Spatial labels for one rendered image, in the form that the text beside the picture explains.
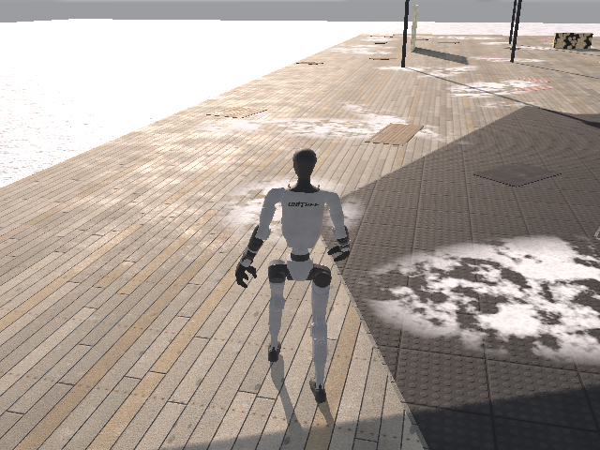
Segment left robot upper arm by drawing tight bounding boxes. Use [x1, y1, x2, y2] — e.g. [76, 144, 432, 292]
[255, 187, 284, 240]

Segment left robot hand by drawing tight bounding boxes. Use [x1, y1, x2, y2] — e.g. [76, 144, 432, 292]
[235, 262, 257, 288]

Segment right robot upper arm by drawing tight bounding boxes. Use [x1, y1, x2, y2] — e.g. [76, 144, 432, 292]
[322, 189, 347, 239]

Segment robot left forearm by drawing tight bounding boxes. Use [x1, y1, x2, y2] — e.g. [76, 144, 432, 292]
[240, 225, 263, 267]

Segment right robot shin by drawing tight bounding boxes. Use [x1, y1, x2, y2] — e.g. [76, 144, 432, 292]
[312, 322, 328, 389]

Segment right robot hand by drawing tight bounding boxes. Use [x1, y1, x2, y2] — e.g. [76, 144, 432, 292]
[327, 246, 350, 262]

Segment robot right foot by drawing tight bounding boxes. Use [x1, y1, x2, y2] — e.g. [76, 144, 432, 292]
[309, 376, 326, 403]

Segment robot right forearm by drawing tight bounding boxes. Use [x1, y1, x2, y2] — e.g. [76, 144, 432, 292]
[337, 225, 350, 252]

